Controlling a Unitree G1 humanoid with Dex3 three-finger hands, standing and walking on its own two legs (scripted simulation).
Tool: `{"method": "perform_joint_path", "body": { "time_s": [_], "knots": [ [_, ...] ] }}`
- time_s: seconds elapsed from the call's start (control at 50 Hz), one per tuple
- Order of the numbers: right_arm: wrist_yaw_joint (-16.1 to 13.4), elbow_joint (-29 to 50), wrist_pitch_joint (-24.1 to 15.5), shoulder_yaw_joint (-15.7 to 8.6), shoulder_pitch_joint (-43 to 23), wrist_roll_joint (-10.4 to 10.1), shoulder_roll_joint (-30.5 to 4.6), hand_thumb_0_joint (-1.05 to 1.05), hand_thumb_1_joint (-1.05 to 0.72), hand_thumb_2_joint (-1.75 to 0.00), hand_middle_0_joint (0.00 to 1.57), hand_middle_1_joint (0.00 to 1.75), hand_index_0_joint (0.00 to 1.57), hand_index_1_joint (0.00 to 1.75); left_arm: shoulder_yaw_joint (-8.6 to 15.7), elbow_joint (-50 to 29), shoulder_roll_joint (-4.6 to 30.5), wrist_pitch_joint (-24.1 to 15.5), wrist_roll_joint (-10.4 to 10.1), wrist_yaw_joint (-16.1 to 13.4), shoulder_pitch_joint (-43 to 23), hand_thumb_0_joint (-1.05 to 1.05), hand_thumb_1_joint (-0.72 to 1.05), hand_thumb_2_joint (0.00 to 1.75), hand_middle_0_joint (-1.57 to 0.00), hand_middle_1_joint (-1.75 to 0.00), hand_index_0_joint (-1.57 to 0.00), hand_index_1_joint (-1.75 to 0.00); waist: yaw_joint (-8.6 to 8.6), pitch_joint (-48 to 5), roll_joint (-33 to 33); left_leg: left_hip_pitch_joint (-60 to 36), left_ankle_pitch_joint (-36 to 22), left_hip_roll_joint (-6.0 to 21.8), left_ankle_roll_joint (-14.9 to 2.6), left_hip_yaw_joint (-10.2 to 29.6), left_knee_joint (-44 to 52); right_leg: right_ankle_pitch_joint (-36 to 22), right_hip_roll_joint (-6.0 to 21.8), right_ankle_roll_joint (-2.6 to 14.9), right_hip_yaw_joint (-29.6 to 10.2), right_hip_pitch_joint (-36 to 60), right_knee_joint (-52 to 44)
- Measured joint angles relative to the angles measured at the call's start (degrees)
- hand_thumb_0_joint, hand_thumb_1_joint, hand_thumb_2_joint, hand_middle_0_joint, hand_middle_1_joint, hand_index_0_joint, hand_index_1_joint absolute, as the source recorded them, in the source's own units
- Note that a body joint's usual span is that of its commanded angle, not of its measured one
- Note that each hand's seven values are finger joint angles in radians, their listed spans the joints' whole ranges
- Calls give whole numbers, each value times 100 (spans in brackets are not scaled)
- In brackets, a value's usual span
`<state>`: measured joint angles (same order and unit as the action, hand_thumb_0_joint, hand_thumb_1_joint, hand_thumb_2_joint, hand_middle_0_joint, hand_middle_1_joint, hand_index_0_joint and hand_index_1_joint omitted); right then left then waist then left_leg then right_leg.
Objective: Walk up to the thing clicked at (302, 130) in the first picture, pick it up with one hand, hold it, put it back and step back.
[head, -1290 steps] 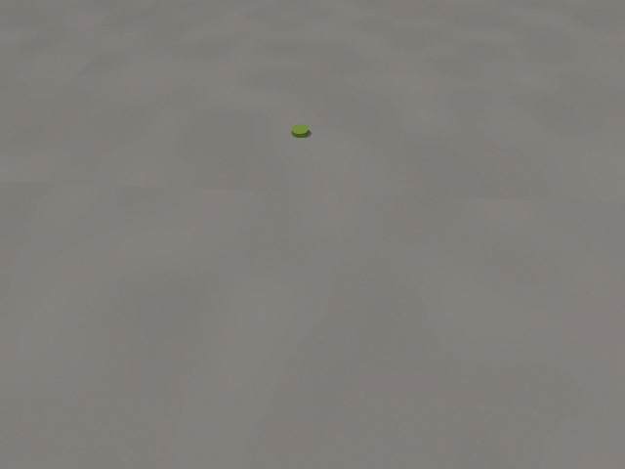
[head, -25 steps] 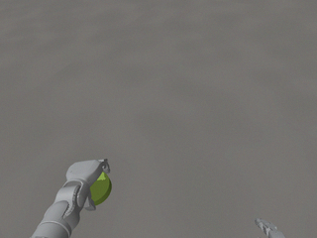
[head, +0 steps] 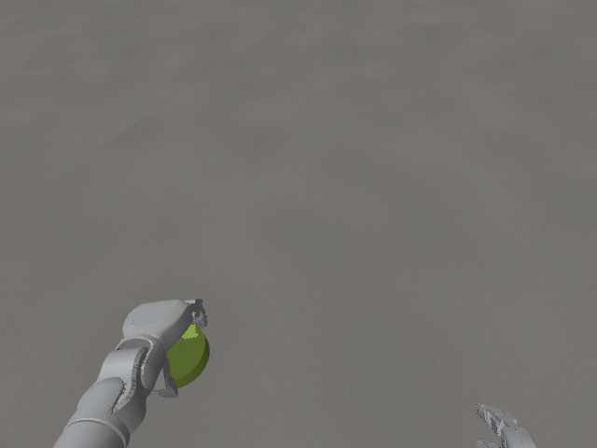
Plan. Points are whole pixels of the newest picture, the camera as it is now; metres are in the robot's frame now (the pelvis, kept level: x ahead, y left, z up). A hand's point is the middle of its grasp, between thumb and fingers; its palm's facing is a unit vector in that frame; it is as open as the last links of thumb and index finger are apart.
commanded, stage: hold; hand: left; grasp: from above
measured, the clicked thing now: (176, 353) +0.30 +0.23 -0.07
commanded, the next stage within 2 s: crouch in 0.40 s
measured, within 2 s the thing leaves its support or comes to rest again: neither
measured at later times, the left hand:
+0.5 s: hand (172, 344) +0.30 +0.22 -0.03, palm faces -0.44 -0.05 -0.90, open 11.7 cm
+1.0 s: hand (203, 365) +0.32 +0.22 -0.19, palm faces -0.41 +0.04 -0.91, open 11.6 cm
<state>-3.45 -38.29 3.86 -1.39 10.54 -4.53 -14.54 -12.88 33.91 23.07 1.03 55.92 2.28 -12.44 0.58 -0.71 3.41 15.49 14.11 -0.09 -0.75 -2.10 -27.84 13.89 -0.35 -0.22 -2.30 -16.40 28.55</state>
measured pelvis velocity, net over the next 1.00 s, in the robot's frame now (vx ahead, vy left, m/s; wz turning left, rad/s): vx -0.04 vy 0.00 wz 0.02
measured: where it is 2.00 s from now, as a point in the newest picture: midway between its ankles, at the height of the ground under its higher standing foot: outside the picture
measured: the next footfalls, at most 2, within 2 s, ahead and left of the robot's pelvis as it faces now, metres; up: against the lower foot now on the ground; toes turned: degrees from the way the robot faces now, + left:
none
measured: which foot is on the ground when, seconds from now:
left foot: down 0.00-1.00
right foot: down 0.00-1.00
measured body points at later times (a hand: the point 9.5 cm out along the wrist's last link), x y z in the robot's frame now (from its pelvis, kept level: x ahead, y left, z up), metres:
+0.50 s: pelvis +0.01 +0.00 +0.00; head +0.02 -0.03 +0.45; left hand +0.32 +0.22 +0.02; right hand +0.15 -0.26 -0.12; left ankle +0.00 +0.11 -0.74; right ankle +0.01 -0.12 -0.74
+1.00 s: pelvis -0.04 +0.00 -0.09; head +0.06 +0.01 +0.35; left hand +0.34 +0.22 -0.13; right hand +0.07 -0.28 -0.20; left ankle +0.00 +0.11 -0.74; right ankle +0.01 -0.12 -0.74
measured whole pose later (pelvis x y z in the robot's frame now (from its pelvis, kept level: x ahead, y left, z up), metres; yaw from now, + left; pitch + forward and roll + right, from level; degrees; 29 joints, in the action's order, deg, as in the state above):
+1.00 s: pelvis -0.04 +0.00 -0.09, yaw +1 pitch +19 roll -1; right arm -0.6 -39.6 2.4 -4.2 12.8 -0.5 -15.8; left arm -10.6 64.7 20.4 -2.3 66.0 -18.4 -32.6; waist -4.3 -8.0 0.9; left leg 57.7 26.1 0.4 -0.7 0.2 -64.6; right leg 25.5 -0.8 -0.3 0.1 -57.0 63.3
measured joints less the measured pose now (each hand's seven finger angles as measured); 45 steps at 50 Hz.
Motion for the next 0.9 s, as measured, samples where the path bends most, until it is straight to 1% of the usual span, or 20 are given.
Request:
{"method": "perform_joint_path", "body": {
  "time_s": [0.12, 0.24, 0.36, 0.48, 0.54, 0.62, 0.68, 0.76, 0.84, 0.9],
  "knots": [
    [-11, -8, 26, -20, 15, -6, 7, 1, -92, -91, 20, 30, 20, 30, 33, 30, 4, -36, -5, -30, 3, -1, -24, 66, -51, -70, -54, -72, -1, -5, -3, -25, 0, 1, 3, 8, 40, 1, -1, 2, 8, 29, -45],
    [-22, -17, 56, -43, 36, -9, -7, 1, -92, -91, 20, 30, 20, 30, 13, 61, -5, -82, -1, -66, -7, -1, -25, 66, -52, -69, -55, -71, -7, 1, -2, -49, 3, 0, 3, 13, 68, 4, 0, 3, 12, 56, -75],
    [-17, -42, 110, -72, 64, -12, -18, 1, -92, -91, 20, 30, 20, 30, 13, 65, -18, -52, 15, -116, -46, -1, -25, 67, -52, -67, -55, -70, -2, -20, -5, -108, -3, 2, 3, 10, 115, -4, -2, 4, 8, 114, -123],
    [-4, -9, 165, -80, 74, -19, -24, 1, -92, -91, 20, 30, 20, 30, -43, 73, -29, 3, 11, -71, -53, -1, -25, 67, -53, -66, -55, -70, -18, -42, -5, -166, -19, 0, 3, 8, 163, -17, 0, 5, 6, 167, -163],
    [-3, 22, 188, -72, 76, -20, -28, 1, -92, -91, 20, 30, 20, 30, -28, 74, -58, -7, 6, -60, -27, -1, -24, 67, -53, -66, -55, -69, -18, -42, -4, -182, -27, 1, 2, 6, 176, -27, -1, 4, 4, 183, -178],
    [0, 61, 202, -48, 51, -14, -21, 1, -91, -91, 20, 30, 20, 30, -41, 187, -87, -50, 54, -138, -15, -1, -24, 66, -53, -65, -56, -69, -41, -31, -22, -145, -30, -6, 0, 15, 148, -22, 6, 3, 14, 148, -142],
    [24, 71, 195, -37, 23, 21, -2, 1, -91, -91, 20, 30, 20, 30, -34, 455, -126, -118, 154, -346, -90, -1, -24, 65, -54, -64, -57, -68, -68, -12, -64, -13, -16, -13, 4, 35, 51, 5, 13, 7, 34, 20, -38],
    [98, 55, 160, -41, -14, 107, 17, 0, -91, -91, 20, 30, 20, 30, -25, 1087, -195, -214, 374, -818, -377, -1, -24, 64, -54, -64, -58, -67, -129, -39, -153, 526, 109, -16, 11, 91, -395, 135, 17, 12, 92, -484, 378],
    [196, -13, 65, -101, 9, 214, -10, 0, -91, -91, 20, 30, 20, 30, -51, 1810, -245, -272, 616, -1295, -862, -1, -23, 63, -54, -63, -58, -66, -191, -227, -235, 1571, 410, 1, 31, 147, -1305, 418, 0, 19, 153, -1480, 1221],
    [258, -58, -35, -174, 75, 291, -59, 0, -91, -91, 20, 30, 20, 30, 6, 2390, -287, -307, 803, -1648, -1335, -1, -23, 63, -55, -63, -58, -66, -272, -444, -262, 2584, 709, 22, 28, 185, -2222, 699, -23, 12, 194, -2457, 2081]
  ]
}}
